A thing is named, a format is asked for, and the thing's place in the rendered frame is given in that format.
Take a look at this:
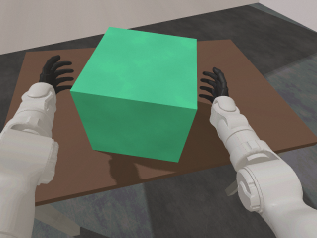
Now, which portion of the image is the robot right forearm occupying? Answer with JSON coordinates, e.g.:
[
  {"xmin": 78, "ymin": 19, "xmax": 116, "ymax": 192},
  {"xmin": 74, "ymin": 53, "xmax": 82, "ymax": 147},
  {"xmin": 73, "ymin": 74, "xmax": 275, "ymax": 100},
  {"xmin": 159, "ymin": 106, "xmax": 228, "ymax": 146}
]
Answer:
[{"xmin": 209, "ymin": 96, "xmax": 303, "ymax": 198}]

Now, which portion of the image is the robot left forearm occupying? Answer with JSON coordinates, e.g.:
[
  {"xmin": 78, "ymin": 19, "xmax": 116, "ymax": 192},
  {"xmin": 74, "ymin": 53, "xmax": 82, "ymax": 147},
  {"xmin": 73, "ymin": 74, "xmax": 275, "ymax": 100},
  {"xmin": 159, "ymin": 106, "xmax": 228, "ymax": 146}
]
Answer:
[{"xmin": 0, "ymin": 82, "xmax": 56, "ymax": 146}]

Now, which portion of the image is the right robot upper arm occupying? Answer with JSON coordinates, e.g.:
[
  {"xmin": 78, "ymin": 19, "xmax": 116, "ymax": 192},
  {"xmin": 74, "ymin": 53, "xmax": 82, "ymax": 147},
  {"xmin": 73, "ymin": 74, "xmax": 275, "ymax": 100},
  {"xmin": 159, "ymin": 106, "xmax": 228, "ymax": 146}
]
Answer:
[{"xmin": 236, "ymin": 159, "xmax": 317, "ymax": 238}]

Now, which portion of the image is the left robot hand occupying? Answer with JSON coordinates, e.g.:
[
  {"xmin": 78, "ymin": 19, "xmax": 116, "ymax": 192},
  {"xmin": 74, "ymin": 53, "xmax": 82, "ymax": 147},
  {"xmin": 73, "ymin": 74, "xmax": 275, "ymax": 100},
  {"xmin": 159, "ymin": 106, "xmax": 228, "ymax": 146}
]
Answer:
[{"xmin": 39, "ymin": 55, "xmax": 74, "ymax": 95}]

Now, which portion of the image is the carton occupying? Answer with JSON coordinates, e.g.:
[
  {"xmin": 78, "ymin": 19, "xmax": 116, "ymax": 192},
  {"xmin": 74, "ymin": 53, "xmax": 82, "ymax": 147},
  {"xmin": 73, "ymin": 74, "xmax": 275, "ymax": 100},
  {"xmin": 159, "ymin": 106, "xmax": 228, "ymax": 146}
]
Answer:
[{"xmin": 70, "ymin": 27, "xmax": 198, "ymax": 163}]

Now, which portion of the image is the table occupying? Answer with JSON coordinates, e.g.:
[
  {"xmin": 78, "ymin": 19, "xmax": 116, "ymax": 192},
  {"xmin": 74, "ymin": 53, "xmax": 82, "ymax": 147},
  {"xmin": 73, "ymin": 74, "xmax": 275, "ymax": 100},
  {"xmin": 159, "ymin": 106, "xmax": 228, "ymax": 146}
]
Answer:
[{"xmin": 3, "ymin": 39, "xmax": 317, "ymax": 237}]

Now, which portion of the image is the right robot hand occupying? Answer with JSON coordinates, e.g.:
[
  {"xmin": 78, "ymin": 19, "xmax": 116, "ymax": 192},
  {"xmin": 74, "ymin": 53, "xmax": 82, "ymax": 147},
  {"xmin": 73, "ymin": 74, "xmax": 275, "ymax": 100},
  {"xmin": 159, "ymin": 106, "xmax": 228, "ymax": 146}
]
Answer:
[{"xmin": 199, "ymin": 67, "xmax": 229, "ymax": 103}]

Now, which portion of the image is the left robot upper arm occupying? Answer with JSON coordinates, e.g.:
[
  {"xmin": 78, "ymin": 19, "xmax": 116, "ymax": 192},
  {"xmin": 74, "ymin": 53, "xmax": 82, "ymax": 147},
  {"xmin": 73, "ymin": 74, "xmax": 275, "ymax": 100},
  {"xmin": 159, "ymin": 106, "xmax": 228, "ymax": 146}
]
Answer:
[{"xmin": 0, "ymin": 129, "xmax": 59, "ymax": 238}]

